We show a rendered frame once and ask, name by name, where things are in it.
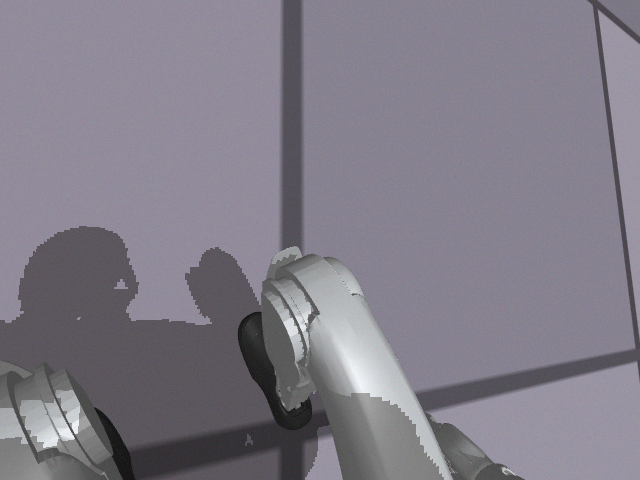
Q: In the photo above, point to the right robot foot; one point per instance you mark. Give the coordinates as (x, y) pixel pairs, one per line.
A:
(251, 342)

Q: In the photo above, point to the left robot foot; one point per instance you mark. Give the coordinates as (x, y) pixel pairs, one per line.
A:
(120, 455)

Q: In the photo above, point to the right robot arm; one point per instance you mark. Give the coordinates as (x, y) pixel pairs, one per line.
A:
(497, 472)

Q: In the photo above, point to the right robot hand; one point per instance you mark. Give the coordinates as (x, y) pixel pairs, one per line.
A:
(461, 454)

